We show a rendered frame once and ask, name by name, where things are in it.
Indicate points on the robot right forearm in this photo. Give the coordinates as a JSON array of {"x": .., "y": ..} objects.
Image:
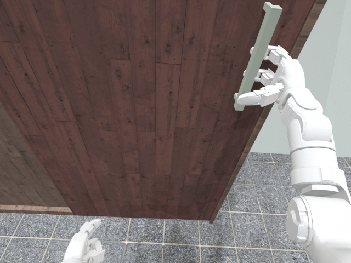
[{"x": 312, "y": 148}]

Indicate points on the right robot hand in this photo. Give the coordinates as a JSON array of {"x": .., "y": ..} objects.
[{"x": 288, "y": 75}]

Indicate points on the left robot hand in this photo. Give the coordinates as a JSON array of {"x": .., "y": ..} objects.
[{"x": 80, "y": 247}]

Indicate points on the handle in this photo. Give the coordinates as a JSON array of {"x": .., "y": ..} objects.
[{"x": 266, "y": 31}]

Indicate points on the right robot upper arm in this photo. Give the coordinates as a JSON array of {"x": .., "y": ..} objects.
[{"x": 322, "y": 226}]

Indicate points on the wardrobe door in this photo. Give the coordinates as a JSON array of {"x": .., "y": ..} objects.
[
  {"x": 23, "y": 181},
  {"x": 128, "y": 105}
]

